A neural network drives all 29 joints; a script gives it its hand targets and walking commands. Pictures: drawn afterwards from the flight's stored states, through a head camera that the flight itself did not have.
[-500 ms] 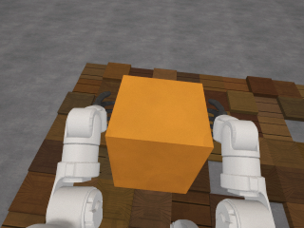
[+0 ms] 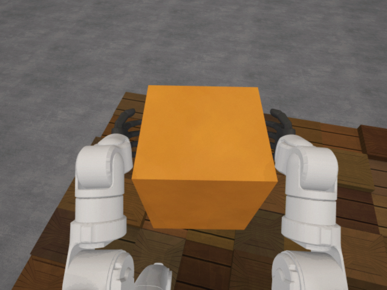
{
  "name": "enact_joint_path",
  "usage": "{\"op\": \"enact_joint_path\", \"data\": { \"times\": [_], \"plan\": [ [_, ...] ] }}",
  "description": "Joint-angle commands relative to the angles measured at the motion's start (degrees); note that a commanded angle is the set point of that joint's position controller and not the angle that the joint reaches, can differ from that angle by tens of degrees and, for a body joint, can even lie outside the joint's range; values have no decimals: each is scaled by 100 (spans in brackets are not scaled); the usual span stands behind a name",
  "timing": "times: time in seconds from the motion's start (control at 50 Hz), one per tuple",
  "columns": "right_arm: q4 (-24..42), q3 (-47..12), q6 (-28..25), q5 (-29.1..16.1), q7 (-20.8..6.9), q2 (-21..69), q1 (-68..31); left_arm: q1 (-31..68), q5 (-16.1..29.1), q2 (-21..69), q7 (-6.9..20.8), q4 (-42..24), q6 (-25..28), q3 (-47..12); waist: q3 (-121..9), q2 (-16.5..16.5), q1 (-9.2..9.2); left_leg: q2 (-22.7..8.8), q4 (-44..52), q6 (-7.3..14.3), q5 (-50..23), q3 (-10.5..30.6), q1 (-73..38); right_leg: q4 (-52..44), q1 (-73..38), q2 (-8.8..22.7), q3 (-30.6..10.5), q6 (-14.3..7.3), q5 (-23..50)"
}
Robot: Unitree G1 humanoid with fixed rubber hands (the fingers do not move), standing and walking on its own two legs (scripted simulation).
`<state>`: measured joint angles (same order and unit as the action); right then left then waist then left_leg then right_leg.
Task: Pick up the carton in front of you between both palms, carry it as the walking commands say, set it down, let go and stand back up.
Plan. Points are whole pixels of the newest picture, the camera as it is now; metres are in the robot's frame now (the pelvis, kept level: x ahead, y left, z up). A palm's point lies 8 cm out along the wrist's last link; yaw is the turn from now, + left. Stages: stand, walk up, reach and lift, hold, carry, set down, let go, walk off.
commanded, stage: carry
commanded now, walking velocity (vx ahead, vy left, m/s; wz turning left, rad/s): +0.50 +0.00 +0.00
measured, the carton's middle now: (200, 164) +0.36 +0.02 +0.03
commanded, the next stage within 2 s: none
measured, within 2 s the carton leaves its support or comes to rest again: neither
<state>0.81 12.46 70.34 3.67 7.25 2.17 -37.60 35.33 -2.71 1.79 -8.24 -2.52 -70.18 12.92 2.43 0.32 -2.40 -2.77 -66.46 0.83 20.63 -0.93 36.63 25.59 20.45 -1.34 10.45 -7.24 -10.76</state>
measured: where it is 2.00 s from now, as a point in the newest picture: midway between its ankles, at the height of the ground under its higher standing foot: (196, 105)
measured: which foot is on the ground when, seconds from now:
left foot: up 0.00-0.28, down 0.30-0.74, up 0.76-1.00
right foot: down 0.00-0.32, up 0.34-0.70, down 0.72-1.00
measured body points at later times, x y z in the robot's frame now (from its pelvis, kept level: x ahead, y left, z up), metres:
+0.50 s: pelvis +0.32 +0.05 +0.01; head +0.35 +0.06 +0.46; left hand +0.72 +0.17 +0.15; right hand +0.69 -0.13 +0.16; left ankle +0.34 +0.11 -0.73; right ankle +0.30 -0.08 -0.66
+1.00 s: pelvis +0.66 +0.03 +0.02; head +0.70 +0.03 +0.47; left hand +1.04 +0.19 +0.18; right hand +1.05 -0.12 +0.18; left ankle +0.75 +0.16 -0.66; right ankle +0.64 -0.08 -0.71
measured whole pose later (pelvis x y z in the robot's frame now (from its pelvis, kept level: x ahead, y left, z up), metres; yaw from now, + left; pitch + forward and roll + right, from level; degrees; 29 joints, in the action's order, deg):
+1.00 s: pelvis +0.66 +0.03 +0.02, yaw -2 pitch +4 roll -2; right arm 4.7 14.7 75.9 2.8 7.0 -0.8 -44.3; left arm 43.6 -2.4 0.5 -9.1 -3.9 -74.7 11.9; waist 0.7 -1.3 -3.9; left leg -4.1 -54.2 2.0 17.8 0.5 39.3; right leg 31.1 18.4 0.3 7.9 -2.4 -17.3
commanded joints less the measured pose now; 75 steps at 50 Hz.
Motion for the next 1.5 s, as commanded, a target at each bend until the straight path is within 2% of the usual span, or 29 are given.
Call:
{"op": "enact_joint_path", "data": {
  "times": [0.0, 0.2, 0.26, 0.28, 0.3, 0.32, 0.34, 0.38, 0.48, 0.56, 0.64, 0.7, 0.72, 0.74, 0.76, 0.8, 0.84, 0.92, 0.98, 1.04, 1.08, 1.1, 1.12, 1.14, 1.16, 1.2, 1.22, 1.36, 1.48],
  "plan": [
    [824, -3900, -119, -2163, -1032, 5711, -3805, 4693, 2822, 5952, 1513, -1053, 9, -4198, -3304, 359, 112, -190, 721, -88, -124, -56, 664, -734, -3071, 1740, -1964, -467, 2065],
    [35, -3563, 523, -2372, -979, 5000, -4862, 4984, 2476, 4808, 1457, 174, -517, -3344, -2365, 901, -205, 375, 3473, 117, -1886, -868, 65, -224, -3149, 1100, -782, -139, 3672],
    [-435, -3194, 659, -2463, -1052, 5058, -5203, 5340, 2430, 4865, 1407, 612, -630, -3055, -2891, 876, 335, 606, 4171, 354, -2177, -1046, -2293, 1365, -2287, 980, -290, 262, 4145],
    [-570, -3049, 680, -2489, -1092, 5079, -5312, 5501, 2388, 4887, 1392, 695, -645, -3001, -3112, 399, 563, 216, 4158, 260, -2134, -677, -3476, 2253, -1393, 841, -305, 376, 2861],
    [-656, -2860, 676, -2458, -1124, 4979, -5523, 5751, 2392, 5095, 1375, 718, -698, -2916, -3651, -824, 575, -1133, 4016, 924, -2204, 1327, -5128, 3704, 440, 389, -499, 606, 880],
    [-930, -2770, 667, -2494, -1148, 5139, -5365, 5831, 2395, 5158, 1362, 788, -769, -2850, -3670, -1889, 765, -1639, 4448, 1414, -2102, 2844, -5459, 4785, 1623, -324, -703, 671, -1711],
    [-871, -2701, 671, -2548, -1181, 5334, -5415, 5999, 2392, 5367, 1333, 824, -766, -2854, -3444, -1373, 666, -1555, 4442, 1387, -1722, 2580, -5309, 5117, 2008, 21, -1170, 519, -1717],
    [-567, -2730, 677, -2694, -1260, 5798, -5742, 6021, 2350, 5639, 1290, 754, -773, -2710, -3006, -434, 604, -1335, 4568, 1065, -1756, 1904, -4513, 4378, 2092, 375, -1245, 468, -1118],
    [-85, -2671, 725, -2566, -1365, 6324, -5166, 5109, 1977, 6105, 1182, 463, -778, -2629, -2990, -638, 482, -1175, 5064, 978, -1992, 1089, -4417, 2979, 2012, 497, -913, 738, -542],
    [240, -3038, 563, -2208, -1427, 6373, -4241, 4237, 1723, 6322, 1224, 177, -570, -3055, -2765, -660, 416, -952, 4991, 867, -3417, 404, -4886, 1779, 2110, 449, -520, 857, 105],
    [928, -3639, 297, -2167, -1437, 6127, -3779, 4053, 1895, 6358, 1324, -548, -344, -3782, -2488, -779, 675, -674, 4673, 710, -4346, -27, -5252, 668, 1938, 167, -175, 741, 949],
    [1367, -4090, 165, -2315, -1437, 5859, -3688, 4090, 2082, 6093, 1388, -1115, -282, -4149, -2862, -978, 369, -562, 3569, 455, -5142, -527, -4018, -102, -629, -92, 109, 387, 1412],
    [1484, -4253, 140, -2399, -1441, 5755, -3796, 3944, 2140, 5919, 1414, -1193, -273, -4173, -3330, -564, 54, -304, 2372, 355, -4329, -638, -2739, 6, -2380, 180, -291, 210, 1134],
    [1640, -4312, 227, -2526, -1475, 5728, -3909, 3790, 2029, 5612, 1400, -1072, -182, -4138, -3884, 1428, -326, 557, 253, -60, -1455, -410, -372, -22, -4408, 1837, -3118, -876, 2369],
    [1464, -4338, 271, -2555, -1484, 5610, -3840, 3576, 2086, 5529, 1378, -971, -194, -4136, -4179, 1498, -212, 649, -1116, -41, 723, 198, 232, 17, -4621, 2283, -3601, -1288, 2677],
    [1455, -4309, 273, -2669, -1472, 5484, -3935, 3786, 2267, 5537, 1354, -1211, -184, -4295, -3780, 446, -282, 147, -898, 196, 548, 561, 919, 136, -4365, 1987, -3038, -867, 2100],
    [1445, -4170, 289, -2663, -1404, 5310, -4231, 4433, 2509, 5484, 1340, -1401, -192, -4373, -3511, 252, -209, -114, -372, 234, 246, 557, 825, -38, -3575, 1886, -2747, -694, 1228],
    [852, -3729, 433, -2384, -1216, 4830, -4368, 5042, 2783, 5193, 1345, -1003, -342, -4208, -3168, 515, -149, -236, 445, 119, 17, 310, 902, -199, -2766, 1796, -2294, -796, 615],
    [126, -3377, 558, -2178, -1151, 4751, -4517, 5276, 2797, 5227, 1396, -315, -483, -3913, -2839, 781, -101, -47, 2122, 92, -789, -191, -299, -221, -1673, 1410, -1369, -445, 1029],
    [-608, -3005, 619, -2092, -1198, 4920, -4695, 5521, 2739, 5393, 1449, 374, -536, -3559, -2570, 796, -149, 246, 3146, 180, -1417, -620, -941, -32, -1532, 1332, -1064, -141, 1129],
    [-1147, -2734, 621, -2062, -1259, 5118, -4693, 5622, 2669, 5582, 1466, 819, -535, -3308, -2673, 518, 200, 438, 3782, 223, -1662, -918, -2194, 822, -1189, 1194, -723, 175, 1424],
    [-1435, -2580, 601, -2029, -1286, 5184, -4622, 5634, 2606, 5648, 1475, 1059, -528, -3174, -2974, 31, 411, 287, 3901, 198, -1490, -786, -3083, 1821, -949, 911, -383, 382, 1309],
    [-1682, -2407, 592, -1983, -1313, 5169, -4518, 5569, 2535, 5664, 1484, 1337, -515, -3031, -3270, -729, 535, -905, 3927, 240, -1225, 868, -3910, 3116, -186, 648, -349, 661, -177],
    [-1797, -2283, 522, -1920, -1314, 5099, -4707, 5648, 2521, 5907, 1492, 1504, -533, -2886, -3455, -2202, 587, -1840, 4511, 1015, -1372, 3162, -5056, 4406, 1597, -106, -639, 871, -1953],
    [-1725, -2265, 483, -1996, -1333, 5299, -4819, 5909, 2504, 5940, 1474, 1470, -499, -2861, -3236, -1807, 626, -1834, 4577, 1147, -1218, 3317, -5172, 4901, 2262, 62, -1060, 750, -2081],
    [-1044, -2406, 412, -2327, -1360, 5680, -5616, 6205, 2537, 6187, 1406, 1241, -444, -2840, -2993, -719, 592, -1458, 4165, 1067, -2314, 2417, -4769, 4931, 2502, 264, -1179, 558, -1550],
    [-685, -2521, 396, -2485, -1355, 5838, -5980, 6248, 2559, 6271, 1351, 1092, -432, -2826, -2995, -612, 517, -1373, 4129, 1015, -2791, 2037, -4547, 4699, 2438, 376, -1208, 537, -1313],
    [415, -2907, 535, -2790, -1204, 5837, -5931, 5916, 2322, 6018, 923, 116, -499, -2926, -3362, -700, 626, -1128, 4202, 1166, -3680, 1065, -5028, 3025, 2668, 383, -866, 606, -827],
    [43, -3164, 573, -2664, -1286, 5599, -5492, 5425, 1933, 5505, 989, 386, -596, -3023, -3061, -821, 808, -563, 3692, 819, -4826, 256, -5199, 744, 1832, 68, -458, 426, 1427]
  ]
}}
